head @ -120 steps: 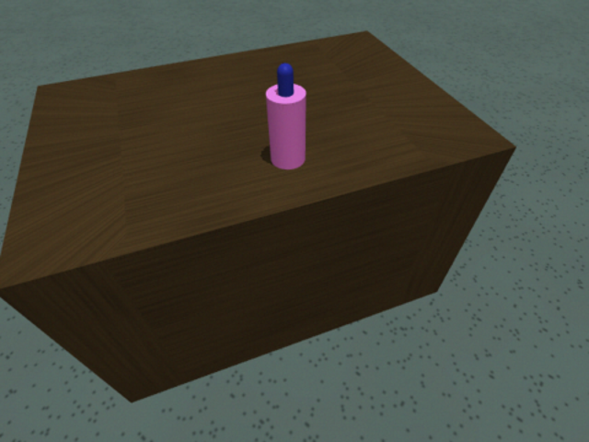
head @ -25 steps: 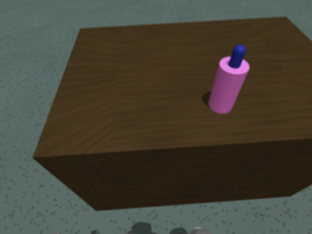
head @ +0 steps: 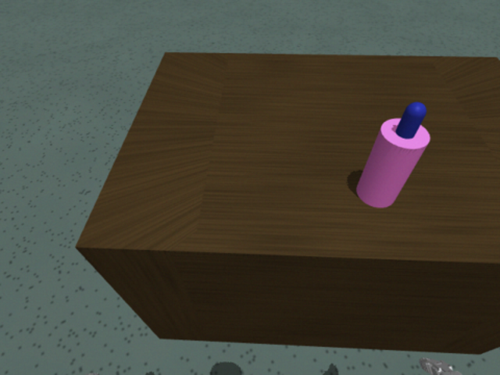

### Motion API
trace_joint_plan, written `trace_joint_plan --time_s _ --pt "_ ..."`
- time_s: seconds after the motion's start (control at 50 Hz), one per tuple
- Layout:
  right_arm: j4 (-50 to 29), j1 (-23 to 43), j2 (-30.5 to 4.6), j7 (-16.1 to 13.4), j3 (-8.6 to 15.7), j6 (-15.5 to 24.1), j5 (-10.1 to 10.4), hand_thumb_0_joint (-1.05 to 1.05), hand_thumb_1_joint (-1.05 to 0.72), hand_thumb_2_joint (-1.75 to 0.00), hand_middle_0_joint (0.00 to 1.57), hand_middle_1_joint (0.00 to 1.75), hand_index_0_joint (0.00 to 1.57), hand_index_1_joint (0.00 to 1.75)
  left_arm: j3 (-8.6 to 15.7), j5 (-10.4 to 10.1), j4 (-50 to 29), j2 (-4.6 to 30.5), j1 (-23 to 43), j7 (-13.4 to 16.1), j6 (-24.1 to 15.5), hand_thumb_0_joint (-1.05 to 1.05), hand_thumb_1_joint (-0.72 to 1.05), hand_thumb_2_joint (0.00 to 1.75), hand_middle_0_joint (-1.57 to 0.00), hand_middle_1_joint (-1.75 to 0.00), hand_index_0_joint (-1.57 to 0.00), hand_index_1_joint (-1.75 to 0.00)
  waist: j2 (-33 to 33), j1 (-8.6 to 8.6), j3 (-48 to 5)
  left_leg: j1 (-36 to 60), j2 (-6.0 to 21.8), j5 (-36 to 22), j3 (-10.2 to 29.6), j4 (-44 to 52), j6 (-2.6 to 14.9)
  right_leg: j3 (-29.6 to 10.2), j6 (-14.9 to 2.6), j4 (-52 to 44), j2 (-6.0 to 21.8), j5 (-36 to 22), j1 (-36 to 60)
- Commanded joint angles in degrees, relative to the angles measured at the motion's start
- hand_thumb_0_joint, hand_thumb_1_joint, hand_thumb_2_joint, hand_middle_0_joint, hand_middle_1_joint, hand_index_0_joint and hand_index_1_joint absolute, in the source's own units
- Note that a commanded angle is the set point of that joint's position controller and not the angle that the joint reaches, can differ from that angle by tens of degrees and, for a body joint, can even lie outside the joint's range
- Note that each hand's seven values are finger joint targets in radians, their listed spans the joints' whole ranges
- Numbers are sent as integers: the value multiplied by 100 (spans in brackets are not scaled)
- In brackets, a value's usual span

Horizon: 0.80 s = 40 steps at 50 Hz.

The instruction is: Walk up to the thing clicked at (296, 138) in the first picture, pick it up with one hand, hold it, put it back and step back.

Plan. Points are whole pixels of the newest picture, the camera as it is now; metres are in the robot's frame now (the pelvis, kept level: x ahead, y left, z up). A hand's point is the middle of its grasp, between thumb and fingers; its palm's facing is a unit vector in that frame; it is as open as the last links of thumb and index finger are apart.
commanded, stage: walk up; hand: right
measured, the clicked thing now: (394, 155) +0.51 -0.25 +0.05
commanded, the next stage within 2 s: stand in 0.82 s
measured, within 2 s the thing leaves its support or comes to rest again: neither
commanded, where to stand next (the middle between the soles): +0.04 -0.02 m, yaw -2 degrees
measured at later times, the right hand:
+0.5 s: hand out of the picture +0.06 -0.26 -0.14, palm faces -0.05 +0.94 -0.35, open 7.4 cm
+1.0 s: hand out of the picture +0.10 -0.25 -0.14, palm faces -0.05 +0.94 -0.34, open 7.4 cm
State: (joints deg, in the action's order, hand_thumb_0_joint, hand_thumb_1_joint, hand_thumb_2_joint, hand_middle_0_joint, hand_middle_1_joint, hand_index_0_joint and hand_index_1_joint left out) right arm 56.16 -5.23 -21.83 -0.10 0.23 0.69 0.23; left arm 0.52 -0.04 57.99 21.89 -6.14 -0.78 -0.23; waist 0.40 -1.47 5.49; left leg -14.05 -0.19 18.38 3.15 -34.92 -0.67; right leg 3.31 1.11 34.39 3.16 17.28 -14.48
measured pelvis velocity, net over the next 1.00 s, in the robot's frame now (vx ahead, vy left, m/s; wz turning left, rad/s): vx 0.00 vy -0.01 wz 0.01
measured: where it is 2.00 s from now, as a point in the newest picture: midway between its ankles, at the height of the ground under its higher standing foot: outside the picture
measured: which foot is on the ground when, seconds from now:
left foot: down 0.00-1.00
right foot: down 0.00-1.00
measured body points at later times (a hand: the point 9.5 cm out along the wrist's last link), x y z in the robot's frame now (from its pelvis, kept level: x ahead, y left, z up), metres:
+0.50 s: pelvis -0.01 +0.00 +0.02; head +0.00 +0.00 +0.47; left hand +0.06 +0.30 -0.12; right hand +0.07 -0.31 -0.11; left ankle +0.01 +0.13 -0.73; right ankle +0.01 -0.13 -0.73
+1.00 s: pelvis +0.00 -0.01 +0.02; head +0.01 -0.01 +0.47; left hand +0.08 +0.30 -0.11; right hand +0.10 -0.30 -0.11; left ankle +0.01 +0.13 -0.73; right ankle +0.01 -0.13 -0.73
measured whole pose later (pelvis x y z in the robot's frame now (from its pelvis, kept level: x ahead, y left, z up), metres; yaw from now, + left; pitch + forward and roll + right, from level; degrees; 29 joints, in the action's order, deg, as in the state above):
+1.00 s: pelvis +0.00 -0.01 +0.02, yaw +1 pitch -2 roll +0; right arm 64.6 -4.5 -20.1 0.4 -0.4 0.4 -0.7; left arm 0.8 0.5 65.9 20.0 -4.4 -0.8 -0.8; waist 0.5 -0.7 2.8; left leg -7.4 0.4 10.4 3.8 -19.8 -1.5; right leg 4.4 1.0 19.4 2.5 9.6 -7.6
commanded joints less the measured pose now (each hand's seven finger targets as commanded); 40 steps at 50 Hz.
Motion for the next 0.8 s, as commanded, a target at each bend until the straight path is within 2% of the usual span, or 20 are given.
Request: trace_joint_plan --time_s 0.0,0.12,0.22,0.34,0.44,0.52,0.64,0.78 --pt "-86 146 -1179 -42 251 142 21 0 -90 -90 20 30 20 30 261 -9 -199 1211 406 77 -151 0 90 90 -20 -30 -20 -30 -176 98 -851 326 532 -1535 469 866 364 -631 -402 -1026 603 -1125 542" --pt "209 323 -1130 -12 182 140 3 0 -90 -90 20 30 20 30 256 -3 52 1134 602 54 -143 0 90 90 -20 -30 -20 -30 -167 68 -759 332 596 -1347 514 1399 289 -540 -288 -1480 544 -789 815" --pt "374 446 -1103 3 156 130 -42 0 -90 -90 20 30 20 30 268 10 257 1092 554 33 -120 0 90 90 -20 -30 -20 -30 14 20 -510 96 615 -604 610 1811 237 -512 -223 -1777 488 -248 828" --pt "504 358 -1054 7 169 133 -57 0 -90 -90 20 30 20 30 305 35 351 1071 539 28 -148 0 90 90 -20 -30 -20 -30 33 49 -691 185 591 -689 552 1828 199 -528 -208 -1900 518 -372 961" --pt "541 301 -1047 3 180 118 -68 0 -90 -90 20 30 20 30 321 46 394 1070 510 29 -133 0 90 90 -20 -30 -20 -30 20 52 -557 47 577 -365 595 1895 202 -554 -205 -1926 502 -155 870" --pt "591 247 -1039 -5 199 119 -62 0 -90 -90 20 30 20 30 328 52 440 1035 503 37 -132 0 90 90 -20 -30 -20 -30 29 91 -643 133 607 -692 606 1860 192 -534 -210 -1930 490 -255 876" --pt "588 213 -1050 -29 195 136 -38 0 -90 -90 20 30 20 30 323 32 449 1006 427 49 -135 0 90 90 -20 -30 -20 -30 37 80 -804 290 609 -1371 551 1760 188 -450 -199 -1790 508 -915 1057" --pt "564 192 -1016 -38 195 105 -31 0 -90 -90 20 30 20 30 333 32 429 1012 449 62 -123 0 90 90 -20 -30 -20 -30 -112 92 -821 410 596 -1658 468 1654 180 -438 -190 -1784 543 -1117 1027"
